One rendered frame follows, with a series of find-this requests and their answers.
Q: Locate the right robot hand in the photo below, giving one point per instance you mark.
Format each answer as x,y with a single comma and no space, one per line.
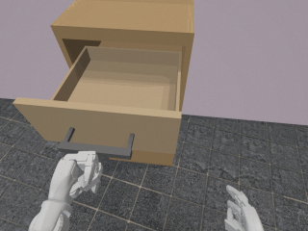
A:
247,218

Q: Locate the handle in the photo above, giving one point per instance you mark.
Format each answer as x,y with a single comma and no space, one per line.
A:
125,153

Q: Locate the drawer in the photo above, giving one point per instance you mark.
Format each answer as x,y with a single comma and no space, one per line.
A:
110,93

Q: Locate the left robot hand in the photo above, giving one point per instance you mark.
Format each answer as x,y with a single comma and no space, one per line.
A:
83,167

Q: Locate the cabinet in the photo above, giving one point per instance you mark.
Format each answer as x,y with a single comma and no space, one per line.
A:
162,25

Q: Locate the left robot forearm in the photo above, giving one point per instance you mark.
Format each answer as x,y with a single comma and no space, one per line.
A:
53,216

